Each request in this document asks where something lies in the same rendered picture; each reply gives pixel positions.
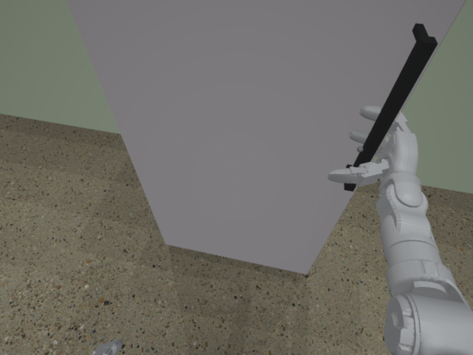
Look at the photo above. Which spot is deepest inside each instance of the fridge door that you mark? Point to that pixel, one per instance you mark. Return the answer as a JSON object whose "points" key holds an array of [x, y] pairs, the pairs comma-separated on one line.
{"points": [[234, 112]]}

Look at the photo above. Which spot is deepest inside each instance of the robot left hand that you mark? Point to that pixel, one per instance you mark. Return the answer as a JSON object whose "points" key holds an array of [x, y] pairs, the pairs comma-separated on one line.
{"points": [[110, 348]]}

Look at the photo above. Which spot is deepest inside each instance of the robot right forearm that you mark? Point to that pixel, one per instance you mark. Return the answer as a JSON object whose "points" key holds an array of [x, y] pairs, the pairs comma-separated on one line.
{"points": [[412, 255]]}

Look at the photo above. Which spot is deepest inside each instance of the handle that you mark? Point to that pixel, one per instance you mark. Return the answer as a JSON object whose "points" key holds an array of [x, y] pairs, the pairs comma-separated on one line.
{"points": [[421, 52]]}

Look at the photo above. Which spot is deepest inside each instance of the robot right upper arm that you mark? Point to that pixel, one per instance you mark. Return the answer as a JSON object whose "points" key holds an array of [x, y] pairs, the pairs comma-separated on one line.
{"points": [[422, 325]]}

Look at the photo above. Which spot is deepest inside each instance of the robot right hand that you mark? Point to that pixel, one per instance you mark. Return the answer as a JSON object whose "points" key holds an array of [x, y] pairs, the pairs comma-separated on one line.
{"points": [[400, 152]]}

